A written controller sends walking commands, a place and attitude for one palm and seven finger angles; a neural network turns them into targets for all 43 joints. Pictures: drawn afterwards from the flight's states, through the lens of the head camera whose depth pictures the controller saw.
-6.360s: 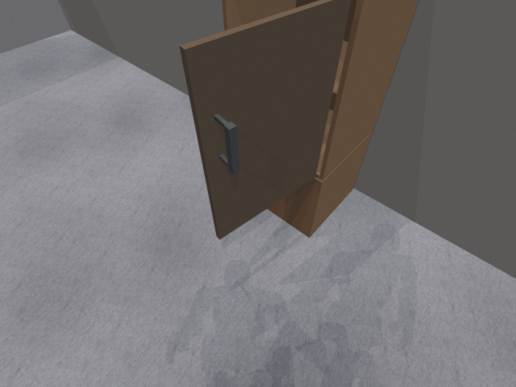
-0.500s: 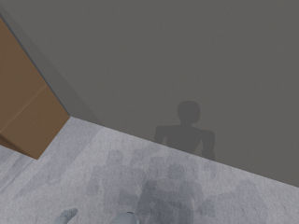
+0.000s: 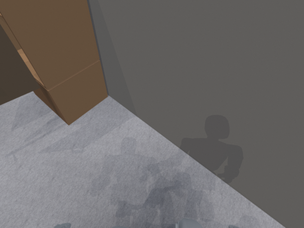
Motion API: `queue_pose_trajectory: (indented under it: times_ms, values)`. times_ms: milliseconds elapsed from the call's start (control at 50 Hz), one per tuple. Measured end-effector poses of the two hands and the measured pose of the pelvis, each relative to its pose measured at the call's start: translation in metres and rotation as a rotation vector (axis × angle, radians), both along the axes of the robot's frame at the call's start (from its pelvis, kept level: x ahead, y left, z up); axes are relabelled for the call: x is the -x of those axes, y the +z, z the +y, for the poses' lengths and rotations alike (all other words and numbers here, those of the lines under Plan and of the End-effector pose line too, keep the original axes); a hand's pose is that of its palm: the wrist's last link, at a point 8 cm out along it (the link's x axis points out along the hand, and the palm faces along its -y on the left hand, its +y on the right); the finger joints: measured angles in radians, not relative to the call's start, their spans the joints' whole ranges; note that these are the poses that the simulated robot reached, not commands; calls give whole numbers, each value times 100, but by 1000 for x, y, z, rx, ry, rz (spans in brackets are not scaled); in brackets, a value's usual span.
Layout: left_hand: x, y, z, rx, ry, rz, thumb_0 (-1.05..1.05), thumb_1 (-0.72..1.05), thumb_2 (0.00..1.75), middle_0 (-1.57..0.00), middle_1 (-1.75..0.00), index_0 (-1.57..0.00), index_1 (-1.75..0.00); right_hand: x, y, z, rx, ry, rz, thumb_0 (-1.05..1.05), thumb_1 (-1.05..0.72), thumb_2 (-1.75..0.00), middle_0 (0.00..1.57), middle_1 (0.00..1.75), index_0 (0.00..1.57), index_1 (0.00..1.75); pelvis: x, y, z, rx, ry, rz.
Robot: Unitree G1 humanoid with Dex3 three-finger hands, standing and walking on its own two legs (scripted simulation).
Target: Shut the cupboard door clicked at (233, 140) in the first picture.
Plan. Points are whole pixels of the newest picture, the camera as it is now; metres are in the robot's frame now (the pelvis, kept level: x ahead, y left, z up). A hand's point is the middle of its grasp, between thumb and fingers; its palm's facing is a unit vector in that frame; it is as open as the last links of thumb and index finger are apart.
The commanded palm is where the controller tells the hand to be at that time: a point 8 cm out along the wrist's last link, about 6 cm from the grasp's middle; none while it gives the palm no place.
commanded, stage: turn to face it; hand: left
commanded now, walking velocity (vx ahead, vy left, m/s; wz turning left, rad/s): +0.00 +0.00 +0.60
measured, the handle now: out of the picture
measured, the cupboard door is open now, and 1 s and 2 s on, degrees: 80 80 80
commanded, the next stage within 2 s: take the last steps up to it in 1.02 s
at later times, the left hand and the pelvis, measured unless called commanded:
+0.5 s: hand out of the picture +0.00 +0.19 -0.19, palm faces +0.34 -0.92 -0.21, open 7.4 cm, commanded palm none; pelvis +0.01 -0.02 -0.02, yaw +19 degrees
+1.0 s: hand out of the picture -0.01 +0.15 -0.15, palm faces +0.55 -0.79 -0.27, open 7.4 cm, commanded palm none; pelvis +0.03 -0.05 +0.00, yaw +34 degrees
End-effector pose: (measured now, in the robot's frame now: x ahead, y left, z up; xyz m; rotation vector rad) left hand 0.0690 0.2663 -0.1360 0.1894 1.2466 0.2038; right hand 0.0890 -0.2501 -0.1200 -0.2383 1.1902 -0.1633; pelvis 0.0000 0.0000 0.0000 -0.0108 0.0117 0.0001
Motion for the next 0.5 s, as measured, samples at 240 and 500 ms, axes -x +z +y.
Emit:
queue_pose_trajectory:
  times_ms: [240, 500]
  values:
    - [7, 20, -36, -59, 81, -105, 0, 90, 90, -20, -30, -20, -30, -9, -27, -36, -45, 66, 88, 1, -91, -89, 20, 30, 20, 30, -1, -5, -35, -20, 159, -15]
    - [91, -22, -33, 53, 306, 18, 0, 90, 90, -20, -30, -21, -30, -91, -9, 16, 2, 311, -22, 1, -91, -90, 20, 29, 19, 30, -6, -15, -16, -24, 328, -1]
